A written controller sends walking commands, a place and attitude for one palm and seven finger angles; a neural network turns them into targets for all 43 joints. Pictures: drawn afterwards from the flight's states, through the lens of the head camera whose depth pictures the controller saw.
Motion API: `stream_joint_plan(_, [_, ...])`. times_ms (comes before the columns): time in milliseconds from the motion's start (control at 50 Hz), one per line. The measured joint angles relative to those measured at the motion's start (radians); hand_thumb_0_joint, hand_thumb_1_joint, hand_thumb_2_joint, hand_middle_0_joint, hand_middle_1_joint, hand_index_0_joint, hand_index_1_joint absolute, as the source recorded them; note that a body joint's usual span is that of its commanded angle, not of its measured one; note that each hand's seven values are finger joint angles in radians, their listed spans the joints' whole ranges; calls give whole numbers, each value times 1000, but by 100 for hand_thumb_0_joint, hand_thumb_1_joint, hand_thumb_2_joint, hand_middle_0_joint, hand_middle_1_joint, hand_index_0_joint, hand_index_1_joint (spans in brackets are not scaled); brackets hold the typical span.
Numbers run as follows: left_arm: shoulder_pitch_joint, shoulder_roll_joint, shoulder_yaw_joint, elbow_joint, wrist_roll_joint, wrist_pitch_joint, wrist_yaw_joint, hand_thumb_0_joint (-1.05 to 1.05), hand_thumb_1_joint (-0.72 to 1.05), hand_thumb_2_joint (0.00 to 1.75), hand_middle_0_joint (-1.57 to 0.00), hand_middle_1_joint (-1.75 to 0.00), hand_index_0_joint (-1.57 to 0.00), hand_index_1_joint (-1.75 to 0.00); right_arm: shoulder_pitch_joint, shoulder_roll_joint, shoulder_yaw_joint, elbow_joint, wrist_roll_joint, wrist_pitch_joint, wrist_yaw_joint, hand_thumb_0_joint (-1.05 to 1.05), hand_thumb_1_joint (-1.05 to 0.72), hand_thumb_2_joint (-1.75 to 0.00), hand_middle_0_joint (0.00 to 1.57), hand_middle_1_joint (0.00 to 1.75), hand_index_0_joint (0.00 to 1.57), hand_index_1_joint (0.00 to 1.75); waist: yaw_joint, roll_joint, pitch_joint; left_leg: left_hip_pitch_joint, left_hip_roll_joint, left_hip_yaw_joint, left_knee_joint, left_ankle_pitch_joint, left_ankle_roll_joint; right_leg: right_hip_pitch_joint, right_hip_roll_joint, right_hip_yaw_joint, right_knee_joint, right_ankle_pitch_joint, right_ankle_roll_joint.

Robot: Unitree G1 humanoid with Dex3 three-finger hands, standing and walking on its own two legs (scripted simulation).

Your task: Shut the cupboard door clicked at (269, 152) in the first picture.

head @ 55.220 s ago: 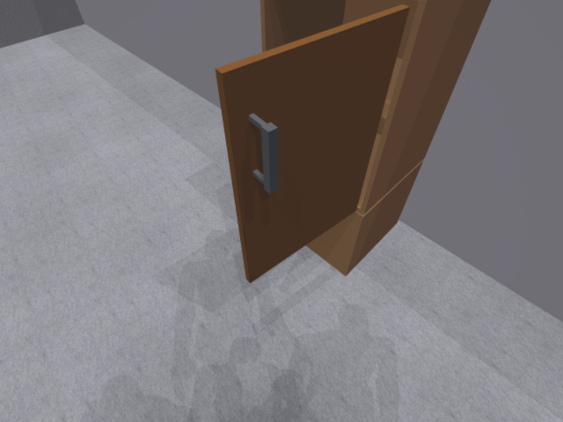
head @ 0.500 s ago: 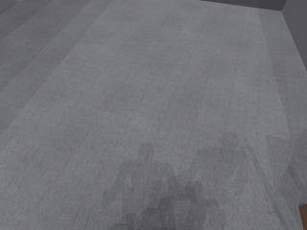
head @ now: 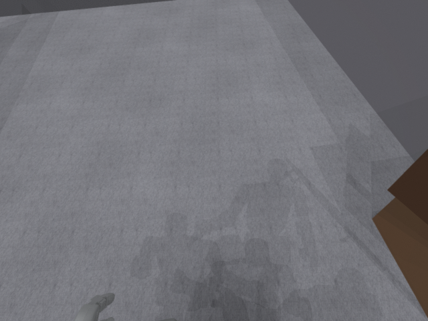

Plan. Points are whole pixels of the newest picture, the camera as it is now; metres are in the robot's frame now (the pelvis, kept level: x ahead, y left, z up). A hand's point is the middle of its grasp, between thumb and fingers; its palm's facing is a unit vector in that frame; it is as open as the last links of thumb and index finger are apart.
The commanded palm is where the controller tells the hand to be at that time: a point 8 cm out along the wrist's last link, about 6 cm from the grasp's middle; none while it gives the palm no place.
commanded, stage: turn to face it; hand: left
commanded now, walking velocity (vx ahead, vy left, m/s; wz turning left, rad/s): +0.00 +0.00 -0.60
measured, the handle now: out of the picture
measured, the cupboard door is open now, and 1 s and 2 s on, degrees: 22 22 22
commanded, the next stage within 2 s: take the last steps up to it in 1.62 s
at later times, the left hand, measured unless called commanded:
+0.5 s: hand (120, 313) +0.15 +0.22 -0.15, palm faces -0.23 -0.95 -0.21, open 7.4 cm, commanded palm none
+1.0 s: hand (166, 286) +0.21 +0.12 -0.14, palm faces -0.52 -0.81 -0.26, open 7.4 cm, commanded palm none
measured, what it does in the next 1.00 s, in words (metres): steps on the spot, turning right: left foot, then right foot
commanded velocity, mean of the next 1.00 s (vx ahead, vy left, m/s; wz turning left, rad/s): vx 0.00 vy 0.00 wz -0.60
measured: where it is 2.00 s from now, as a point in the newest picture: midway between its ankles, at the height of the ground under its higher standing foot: outside the picture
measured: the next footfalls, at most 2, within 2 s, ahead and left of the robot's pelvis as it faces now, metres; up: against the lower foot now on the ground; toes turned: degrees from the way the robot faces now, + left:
left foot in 0.32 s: +0.09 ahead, +0.14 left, +0.00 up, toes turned -8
right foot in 0.70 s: +0.01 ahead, -0.12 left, +0.00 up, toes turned -29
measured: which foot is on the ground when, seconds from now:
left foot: up 0.00-0.30, down 0.32-0.70, up 0.72-1.00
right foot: down 0.00-0.32, up 0.34-0.68, down 0.70-1.00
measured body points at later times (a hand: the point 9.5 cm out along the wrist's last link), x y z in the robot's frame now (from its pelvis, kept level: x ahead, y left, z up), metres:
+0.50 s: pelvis +0.02 +0.03 +0.02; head +0.07 +0.04 +0.46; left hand +0.17 +0.27 -0.14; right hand +0.03 -0.23 -0.11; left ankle +0.05 +0.14 -0.73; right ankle -0.05 -0.09 -0.65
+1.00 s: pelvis +0.03 -0.01 +0.01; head +0.06 -0.04 +0.46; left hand +0.23 +0.17 -0.12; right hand -0.04 -0.28 -0.13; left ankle +0.11 +0.12 -0.68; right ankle -0.03 -0.10 -0.73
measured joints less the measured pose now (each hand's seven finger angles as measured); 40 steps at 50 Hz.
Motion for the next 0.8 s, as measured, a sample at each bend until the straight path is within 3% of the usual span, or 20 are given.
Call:
stream_joint_plan(60, [20, -28, -12, 5, -2, -1, 15, 0, 91, 90, -20, -30, -20, -30, -22, -18, -9, 5, 2, 20, -8, 1, -90, -89, 20, 30, 20, 30, -3, 10, 5, -104, -47, -78, 237, -14, -13, 12, 9, 27, -25, -4, -7])
stream_joint_plan(120, [40, -34, -14, 13, -2, 5, 23, 0, 91, 90, -20, -30, -20, -30, -42, -12, -8, -7, 1, 17, -2, 1, -90, -89, 20, 30, 19, 30, 0, -14, 7, -153, -67, -99, 271, 49, -27, 25, 12, 62, -77, 31, -5])
stream_joint_plan(220, [64, -28, -12, 27, 3, 8, 21, 0, 91, 90, -20, -30, -20, -30, -66, 8, -1, -32, 4, 6, 3, 1, -90, -89, 20, 30, 19, 30, 16, -52, 1, -124, -90, -124, 95, 68, -33, 21, 24, 118, -97, 48, 1])
stream_joint_plan(300, [79, -15, -2, 37, 1, 18, 20, 1, 91, 90, -20, -30, -20, -30, -78, 24, 9, -47, 11, -13, -2, 1, -90, -89, 20, 30, 19, 30, 31, -77, -11, -24, -116, -125, -152, 136, -24, -8, 39, 167, -51, 26, 22])
stream_joint_plan(340, [81, -4, 6, 42, -8, 29, 19, 1, 91, 90, -20, -30, -20, -30, -75, 32, 17, -53, 6, -32, -6, 1, -90, -89, 20, 30, 19, 30, 29, -86, -21, 11, -116, -117, -242, 195, 20, -46, 52, 180, 26, -38, 29])
stream_joint_plan(380, [72, 13, 15, 46, -9, 40, 16, 1, 91, 90, -20, -30, -20, -30, -71, 47, 31, -59, -4, -37, -7, 1, -90, -89, 20, 30, 20, 30, 36, -103, -14, 19, -106, -89, -230, 189, 53, -112, 54, 150, 213, -167, 31])
stream_joint_plan(460, [59, 35, 30, 45, -2, 44, -1, 1, 91, 90, -20, -30, -20, -30, -46, 66, 47, -63, -14, -37, -13, 1, -90, -89, 20, 30, 20, 30, 37, -99, -10, 70, -70, -49, -296, 207, 56, -195, 32, 67, 474, -177, 53])
stream_joint_plan(520, [48, 37, 31, 36, -4, 45, -9, 1, 91, 90, -20, -30, -20, -30, -33, 66, 46, -58, -14, -35, -14, 1, -90, -89, 20, 30, 20, 30, 37, -81, -5, 99, -46, -18, -332, 220, 51, -195, 3, 32, 467, -155, 65])
stream_joint_plan(580, [37, 32, 28, 31, -5, 46, -12, 1, 91, 90, -20, -30, -20, -30, -23, 59, 38, -49, -13, -34, -10, 1, -90, -89, 20, 30, 20, 30, 30, -62, -3, 115, -25, 19, -331, 211, 41, -160, -17, 11, 358, -145, 66])
stream_joint_plan(640, [26, 25, 21, 26, -4, 41, -13, 1, 91, 90, -20, -30, -20, -30, -14, 45, 27, -38, -13, -30, -4, 1, -90, -89, 20, 30, 20, 30, 17, -39, 0, 118, 0, 56, -292, 182, 26, -101, -22, -11, 210, -128, 54])
stream_joint_plan(700, [26, 23, 12, 10, -1, 22, -15, 1, 91, 90, -20, -30, -20, -30, 6, 24, 13, -30, -5, -21, 3, 1, -90, -89, 20, 30, 20, 30, 10, -27, -12, 89, 23, 84, -188, 122, 2, -8, -20, -21, -4, 13, 22])
stream_joint_plan(740, [17, 5, 5, 14, 0, 1, -3, 1, 91, 90, -20, -30, -20, -30, -7, -1, 3, -12, 0, 1, 1, 1, -90, -89, 20, 30, 20, 30, 8, 5, -4, 15, 11, 8, 1, -11, -8, -25, 0, -13, 28, -6, -6])
stream_joint_plan(800, [26, -18, -6, 12, -4, -4, 13, 0, 91, 90, -20, -30, -20, -30, -26, -20, -6, 1, 2, 23, -5, 1, -90, -89, 20, 30, 20, 30, 8, 17, -1, -97, -44, -76, 243, -21, -13, -13, 12, 11, -2, -3, -18])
